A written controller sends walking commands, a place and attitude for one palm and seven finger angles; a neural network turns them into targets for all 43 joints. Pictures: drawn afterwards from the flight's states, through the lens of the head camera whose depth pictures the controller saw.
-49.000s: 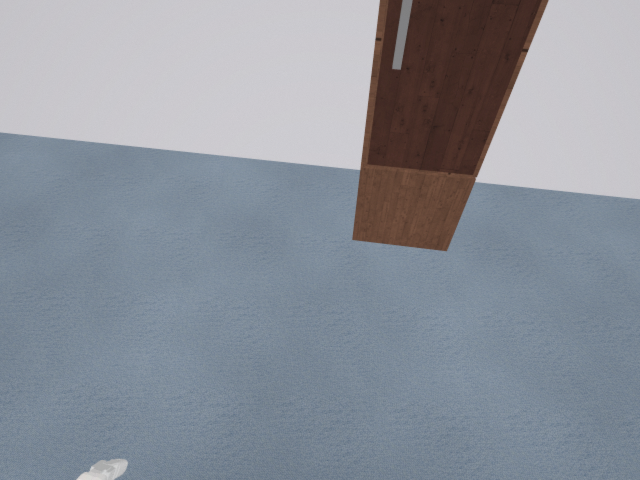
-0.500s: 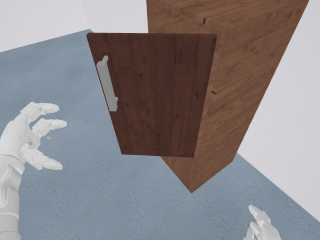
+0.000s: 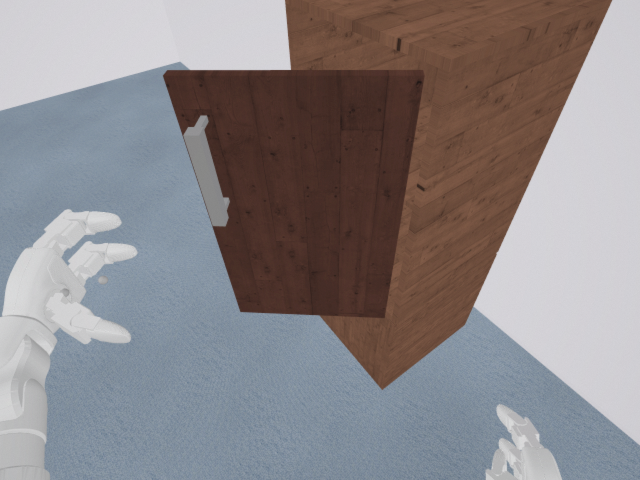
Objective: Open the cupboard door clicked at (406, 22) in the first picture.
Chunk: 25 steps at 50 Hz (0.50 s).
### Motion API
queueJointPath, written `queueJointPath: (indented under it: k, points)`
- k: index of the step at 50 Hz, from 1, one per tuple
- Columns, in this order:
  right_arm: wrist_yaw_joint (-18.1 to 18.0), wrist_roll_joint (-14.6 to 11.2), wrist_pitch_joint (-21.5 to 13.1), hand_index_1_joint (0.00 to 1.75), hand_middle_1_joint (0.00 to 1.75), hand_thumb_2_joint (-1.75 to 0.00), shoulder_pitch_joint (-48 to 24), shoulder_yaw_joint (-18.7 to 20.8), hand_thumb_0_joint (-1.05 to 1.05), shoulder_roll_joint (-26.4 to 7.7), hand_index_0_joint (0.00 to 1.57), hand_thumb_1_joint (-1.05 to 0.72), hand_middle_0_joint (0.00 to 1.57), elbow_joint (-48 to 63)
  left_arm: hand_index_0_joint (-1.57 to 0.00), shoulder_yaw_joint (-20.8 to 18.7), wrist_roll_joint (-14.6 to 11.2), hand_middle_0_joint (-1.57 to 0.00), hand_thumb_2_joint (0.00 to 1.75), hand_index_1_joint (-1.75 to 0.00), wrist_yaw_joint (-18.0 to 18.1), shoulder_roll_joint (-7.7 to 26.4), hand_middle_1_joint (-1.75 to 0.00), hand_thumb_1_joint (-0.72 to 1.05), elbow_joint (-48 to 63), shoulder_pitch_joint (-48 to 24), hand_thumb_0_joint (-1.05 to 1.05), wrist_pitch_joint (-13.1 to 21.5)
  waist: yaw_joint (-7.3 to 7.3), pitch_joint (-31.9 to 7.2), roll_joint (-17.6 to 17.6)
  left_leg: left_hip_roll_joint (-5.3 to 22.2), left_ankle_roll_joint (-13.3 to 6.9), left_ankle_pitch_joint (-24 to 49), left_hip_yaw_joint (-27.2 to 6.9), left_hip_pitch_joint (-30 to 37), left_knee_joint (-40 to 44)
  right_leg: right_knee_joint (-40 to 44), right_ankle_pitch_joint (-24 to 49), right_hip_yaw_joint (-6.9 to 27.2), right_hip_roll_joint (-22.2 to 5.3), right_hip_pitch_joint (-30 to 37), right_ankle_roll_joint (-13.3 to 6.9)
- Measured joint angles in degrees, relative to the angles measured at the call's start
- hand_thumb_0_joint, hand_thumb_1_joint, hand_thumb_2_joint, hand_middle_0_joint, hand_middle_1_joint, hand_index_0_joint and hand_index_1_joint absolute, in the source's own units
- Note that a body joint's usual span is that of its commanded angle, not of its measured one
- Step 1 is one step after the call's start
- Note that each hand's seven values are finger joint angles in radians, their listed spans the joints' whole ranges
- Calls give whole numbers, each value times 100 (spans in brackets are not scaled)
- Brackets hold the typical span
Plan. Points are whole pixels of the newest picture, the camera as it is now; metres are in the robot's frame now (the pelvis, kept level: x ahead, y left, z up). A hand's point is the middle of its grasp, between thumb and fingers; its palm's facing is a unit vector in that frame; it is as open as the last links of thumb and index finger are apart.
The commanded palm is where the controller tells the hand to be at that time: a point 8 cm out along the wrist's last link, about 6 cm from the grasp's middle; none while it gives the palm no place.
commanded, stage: move the hooked fingers beside the handle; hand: left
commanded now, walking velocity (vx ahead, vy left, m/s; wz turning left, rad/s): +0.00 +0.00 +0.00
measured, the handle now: (211, 173) +0.53 +0.22 +0.11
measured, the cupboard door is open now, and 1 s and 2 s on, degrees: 50 50 50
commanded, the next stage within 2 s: none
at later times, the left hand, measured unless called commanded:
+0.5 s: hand (127, 241) +0.35 +0.28 +0.13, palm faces +0.05 -1.00 -0.03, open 14.0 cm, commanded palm +0.32 +0.32 +0.13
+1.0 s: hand (140, 214) +0.40 +0.28 +0.13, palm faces +0.05 -1.00 -0.01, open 14.0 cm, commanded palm +0.38 +0.33 +0.12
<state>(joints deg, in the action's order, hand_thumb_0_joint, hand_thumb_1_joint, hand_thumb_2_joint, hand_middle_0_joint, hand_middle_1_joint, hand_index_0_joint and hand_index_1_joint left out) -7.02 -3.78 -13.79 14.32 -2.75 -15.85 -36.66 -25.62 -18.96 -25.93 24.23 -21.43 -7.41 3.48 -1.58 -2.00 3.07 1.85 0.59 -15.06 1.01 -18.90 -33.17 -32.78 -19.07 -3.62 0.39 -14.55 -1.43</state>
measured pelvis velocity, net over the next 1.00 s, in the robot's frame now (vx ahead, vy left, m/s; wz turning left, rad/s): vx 0.00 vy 0.02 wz -0.02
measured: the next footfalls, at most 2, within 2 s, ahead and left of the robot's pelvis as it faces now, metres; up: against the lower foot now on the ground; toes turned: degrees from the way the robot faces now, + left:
none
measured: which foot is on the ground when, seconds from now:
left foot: down 0.00-1.00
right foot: down 0.00-1.00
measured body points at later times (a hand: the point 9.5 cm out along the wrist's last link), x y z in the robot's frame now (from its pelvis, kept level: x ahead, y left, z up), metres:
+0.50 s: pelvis +0.00 +0.02 +0.00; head +0.01 +0.00 +0.45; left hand +0.35 +0.33 +0.13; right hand +0.12 -0.24 -0.10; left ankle +0.03 +0.13 -0.73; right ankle -0.02 -0.10 -0.73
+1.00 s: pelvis +0.00 +0.02 -0.01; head +0.03 +0.02 +0.44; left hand +0.40 +0.33 +0.13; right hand +0.09 -0.25 -0.11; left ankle +0.03 +0.13 -0.73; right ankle -0.02 -0.10 -0.73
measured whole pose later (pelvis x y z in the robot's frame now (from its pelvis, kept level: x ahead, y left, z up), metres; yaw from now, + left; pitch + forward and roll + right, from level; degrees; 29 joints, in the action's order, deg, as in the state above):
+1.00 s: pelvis +0.00 +0.02 -0.01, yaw -1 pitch +6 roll -1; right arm -5.3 -2.8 -6.6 18.8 -2.3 -16.6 -37.6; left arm -25.0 -12.5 -23.5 29.8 -50.9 -33.9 10.3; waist 2.7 -2.6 1.4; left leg 1.5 -0.9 -16.2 2.0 -26.7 -36.9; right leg -35.2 -19.0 -2.5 -0.1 -22.0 -0.1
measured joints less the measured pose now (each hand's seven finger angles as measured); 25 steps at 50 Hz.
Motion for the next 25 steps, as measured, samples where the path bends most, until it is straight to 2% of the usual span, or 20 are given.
queueJointPath:
  k: [8,15,25]
  points:
    - [-45,-3,36,30,30,-90,12,-5,1,-18,21,-91,20,-60,-30,84,100,-30,30,-120,29,60,-120,-50,-427,-471,-1,88,11,39,-38,-24,-19,4,-34,-87,-54,-29,4,-34,-21,-59,14]
    - [-17,15,103,30,30,-90,83,-6,1,-27,21,-91,20,-80,-30,163,247,-30,30,-120,102,143,-120,-50,-926,-985,-1,157,120,43,-61,-37,-52,2,-9,-221,-97,-50,25,-8,-37,-191,42]
    - [85,38,283,30,30,-90,329,50,1,-31,21,-91,20,-78,-30,112,348,-30,30,-120,234,154,-120,-50,-1209,-1226,-1,249,244,-30,-84,-50,-111,-52,98,-312,-127,-62,21,100,-59,-309,100]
